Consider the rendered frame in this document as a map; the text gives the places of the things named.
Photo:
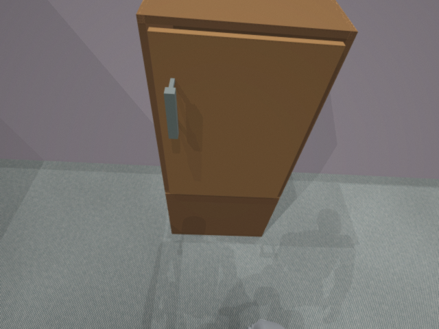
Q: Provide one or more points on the handle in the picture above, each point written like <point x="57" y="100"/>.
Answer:
<point x="171" y="109"/>

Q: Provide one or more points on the cupboard door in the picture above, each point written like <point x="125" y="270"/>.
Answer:
<point x="244" y="102"/>

